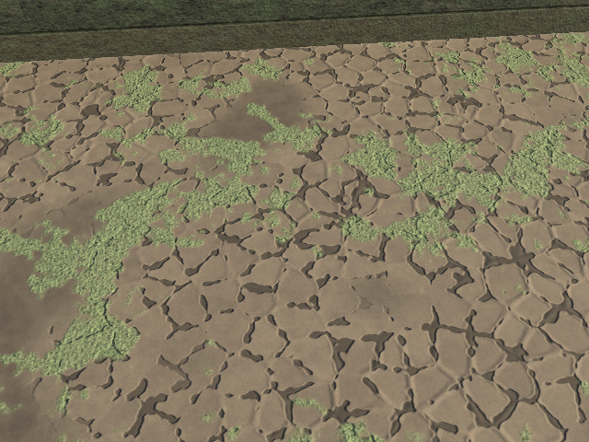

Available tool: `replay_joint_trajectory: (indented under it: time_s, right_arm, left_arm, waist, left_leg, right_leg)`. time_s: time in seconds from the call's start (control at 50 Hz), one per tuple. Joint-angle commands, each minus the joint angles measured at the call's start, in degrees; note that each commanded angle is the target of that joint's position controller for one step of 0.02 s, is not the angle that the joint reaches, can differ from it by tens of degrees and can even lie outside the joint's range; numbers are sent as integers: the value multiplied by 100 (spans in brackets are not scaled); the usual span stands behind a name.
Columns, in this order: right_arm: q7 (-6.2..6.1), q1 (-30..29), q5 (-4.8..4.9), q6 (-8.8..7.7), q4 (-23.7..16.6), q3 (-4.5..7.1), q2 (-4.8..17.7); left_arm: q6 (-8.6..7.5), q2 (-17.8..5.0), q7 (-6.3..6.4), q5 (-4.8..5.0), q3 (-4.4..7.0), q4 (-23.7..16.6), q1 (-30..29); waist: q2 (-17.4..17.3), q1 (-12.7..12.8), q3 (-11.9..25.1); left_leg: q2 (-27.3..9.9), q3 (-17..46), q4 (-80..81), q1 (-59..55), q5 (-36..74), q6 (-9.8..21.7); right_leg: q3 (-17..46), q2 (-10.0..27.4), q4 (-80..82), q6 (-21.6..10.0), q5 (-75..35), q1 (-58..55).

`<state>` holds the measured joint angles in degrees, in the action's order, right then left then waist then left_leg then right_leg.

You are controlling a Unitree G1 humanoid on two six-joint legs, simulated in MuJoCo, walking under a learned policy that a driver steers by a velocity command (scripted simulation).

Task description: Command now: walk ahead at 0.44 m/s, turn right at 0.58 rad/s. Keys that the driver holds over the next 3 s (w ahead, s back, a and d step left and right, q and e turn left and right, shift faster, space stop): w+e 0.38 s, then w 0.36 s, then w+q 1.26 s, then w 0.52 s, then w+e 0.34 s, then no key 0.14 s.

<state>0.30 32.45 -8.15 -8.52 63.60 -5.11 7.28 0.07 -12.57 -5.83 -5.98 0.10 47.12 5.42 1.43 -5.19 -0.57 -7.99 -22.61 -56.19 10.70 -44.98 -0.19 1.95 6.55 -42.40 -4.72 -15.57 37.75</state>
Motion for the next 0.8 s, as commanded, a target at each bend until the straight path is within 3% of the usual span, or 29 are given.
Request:
replay_joint_trajectory:
  time_s: [0.02,0.08,0.12,0.14,0.16,0.18,0.2,0.22,0.26,0.28,0.3,0.34,0.36,0.38,0.42,0.48,0.5,0.52,0.54,0.56,0.58,0.6,0.62,0.64,0.66,0.68,0.7,0.74,0.8]
  right_arm:
    - [-109,-90,113,-34,-54,232,813]
    - [-190,-75,211,185,60,486,1303]
    - [13,-197,92,459,176,598,1541]
    - [216,-168,-86,564,264,605,1534]
    - [447,364,-151,531,262,606,1004]
    - [563,-77,63,372,-278,551,594]
    - [542,-1545,360,158,-1050,583,804]
    - [469,-2793,542,-25,-1834,671,1170]
    - [256,-2253,353,-109,-1697,649,1130]
    - [209,-2072,286,-13,-1386,692,1142]
    - [149,-2009,203,141,-1415,686,989]
    - [219,-1449,80,349,-1456,420,509]
    - [259,-1691,116,339,-1497,390,675]
    - [236,-1676,269,266,-1470,330,781]
    - [187,-2016,290,353,-1767,360,876]
    - [306,-2705,187,464,-1752,473,1411]
    - [147,-3009,1340,274,-1988,778,1432]
    - [152,-2267,1318,203,-1714,850,1573]
    - [161,-945,1058,190,-1249,940,1590]
    - [244,265,1027,222,-877,1077,1829]
    - [303,493,1164,319,-736,1185,2038]
    - [233,490,1198,412,-635,1193,1908]
    - [60,-175,1061,527,-711,996,1102]
    - [-32,-753,778,476,-838,961,1285]
    - [-45,-1313,702,414,-869,856,1067]
    - [-34,-1553,718,348,-773,704,586]
    - [-5,-1863,645,317,-852,655,570]
    - [-180,-2176,713,311,-1038,797,1149]
    - [-305,-1599,1030,268,-936,945,1505]
  left_arm:
    - [-122,-279,40,-96,66,-525,-1102]
    - [-199,-402,38,-122,175,-198,-852]
    - [-302,-683,104,-20,398,677,923]
    - [-386,-1087,166,-20,601,1077,1881]
    - [-403,-1503,175,-201,739,1451,2971]
    - [-449,-1632,265,-223,808,1726,4011]
    - [-535,-1493,316,-168,815,1897,4332]
    - [-642,-1104,315,207,683,1557,3477]
    - [-748,191,120,210,148,1054,1707]
    - [-790,244,60,283,1,708,938]
    - [-795,-149,27,306,11,542,623]
    - [-784,-341,177,177,18,342,485]
    - [-884,-174,289,140,-48,287,732]
    - [-959,-350,367,104,22,214,910]
    - [-955,-668,314,29,-4,326,1274]
    - [-824,-426,290,214,-42,557,2241]
    - [-466,-452,725,1128,201,647,2220]
    - [-290,-623,853,873,227,869,2501]
    - [-312,-283,802,804,236,1056,2747]
    - [-423,323,701,994,116,1146,3463]
    - [-547,12,757,1137,69,737,3262]
    - [-585,51,795,1218,74,341,2304]
    - [-471,21,928,1150,137,26,1016]
    - [-407,55,954,1180,97,-201,688]
    - [-302,175,948,999,63,-316,510]
    - [-240,143,902,977,120,-379,305]
    - [-273,103,871,881,162,-347,537]
    - [-365,-33,777,517,230,-477,440]
    - [-416,83,641,684,205,-628,-253]
  waist:
    - [-350,-1,-878]
    - [-259,63,-802]
    - [114,737,-360]
    - [538,1185,-23]
    - [1323,975,1149]
    - [1013,1365,2242]
    - [1140,1945,1211]
    - [711,1935,474]
    - [-802,678,-190]
    - [-859,360,-703]
    - [-149,109,-707]
    - [121,-171,-246]
    - [-187,165,-283]
    - [-600,428,-234]
    - [-85,206,-447]
    - [-263,676,-1009]
    - [-603,968,-643]
    - [-654,695,-253]
    - [-768,388,468]
    - [-1714,89,1735]
    - [-2005,-46,2343]
    - [-1828,-242,2109]
    - [-347,-197,1035]
    - [-349,48,704]
    - [-4,419,230]
    - [-173,621,-433]
    - [-248,865,-433]
    - [-571,936,-288]
    - [-695,661,96]
  left_leg:
    - [-1361,1522,2047,555,1667,692]
    - [-1269,1353,1061,-383,2637,519]
    - [-978,1218,-873,-425,3561,329]
    - [-532,1075,-2257,488,3373,342]
    - [293,1158,-4826,2385,221,87]
    - [690,1825,-5533,3555,113,18]
    - [858,1918,-6119,5062,-100,-13]
    - [615,2274,-5362,6201,243,-13]
    - [-148,3443,-2443,5359,2461,276]
    - [-260,3292,-1103,3841,3278,293]
    - [-128,3119,-858,2949,3071,247]
    - [113,2751,-1009,1185,4604,200]
    - [13,3176,-39,1698,6212,121]
    - [123,2932,1566,718,7727,40]
    - [332,2299,1338,-583,7026,-144]
    - [73,2547,3302,770,6484,-27]
    - [192,2905,4772,1481,6396,156]
    - [140,2616,4364,490,7361,292]
    - [-86,2523,3041,-1396,9434,476]
    - [-1121,3244,1339,-4520,9907,1302]
    - [-1763,4800,1771,-4726,7406,1772]
    - [-1918,5520,2792,-4473,4254,1986]
    - [-1506,5455,3725,-3105,2704,1535]
    - [-1923,5885,3856,-1944,2232,1851]
    - [-1893,5877,3961,-585,2224,1845]
    - [-1430,5173,3837,209,1945,1433]
    - [-1071,4582,4000,998,2164,1228]
    - [-155,2964,4389,2374,3700,1071]
    - [-259,2898,4633,1873,4087,1136]
  right_leg:
    - [-397,-107,516,-63,121,-599]
    - [-650,-224,1573,-83,1060,-979]
    - [-837,-273,2940,-100,6,-2809]
    - [-1048,-476,3210,-125,-609,-4622]
    - [-232,-203,894,-830,-2628,-7090]
    - [445,138,309,-1319,-3007,-8575]
    - [1062,369,922,-1537,-2228,-8346]
    - [1826,809,1395,-1612,519,-7632]
    - [1933,1018,1316,-1254,1534,-4951]
    - [1603,979,1561,-1506,1392,-2511]
    - [1842,796,1884,-1803,1734,-1338]
    - [1411,-9,1184,-1490,2405,642]
    - [1399,-304,838,-1293,2903,258]
    - [707,-811,328,-789,3793,604]
    - [1058,-842,5,-712,4760,1544]
    - [2112,-414,-1082,-748,5056,-843]
    - [2026,-754,-1800,-560,3177,-2341]
    - [1877,-809,-3065,-426,2651,-2204]
    - [1361,-1202,-4541,-285,3578,-796]
    - [958,-1796,-7482,160,7037,1855]
    - [724,-1313,-8799,350,6483,2890]
    - [456,-1043,-8605,331,5802,3792]
    - [6,-778,-8010,326,4952,3922]
    - [343,-492,-7343,295,4291,3474]
    - [468,-273,-7136,270,4268,3000]
    - [931,-200,-6047,115,3627,3061]
    - [853,-116,-5190,51,3203,2444]
    - [143,-207,-2173,338,1381,236]
    - [-1,-386,-364,694,758,-1150]
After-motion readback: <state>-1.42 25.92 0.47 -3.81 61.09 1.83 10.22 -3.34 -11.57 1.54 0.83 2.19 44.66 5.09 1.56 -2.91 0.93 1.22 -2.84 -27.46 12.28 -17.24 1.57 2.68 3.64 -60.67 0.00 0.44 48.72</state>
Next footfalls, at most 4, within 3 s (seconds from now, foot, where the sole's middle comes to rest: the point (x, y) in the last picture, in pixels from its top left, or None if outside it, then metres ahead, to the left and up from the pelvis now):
0.14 right None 0.17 -0.16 -0.87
0.52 left None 0.52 0.01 -1.04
0.94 right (390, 402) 0.67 -0.30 -1.04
1.48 left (302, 307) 1.00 -0.09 -1.04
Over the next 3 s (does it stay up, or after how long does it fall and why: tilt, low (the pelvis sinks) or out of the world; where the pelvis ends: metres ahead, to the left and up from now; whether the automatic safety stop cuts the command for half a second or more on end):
stays up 1.59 0.01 -0.29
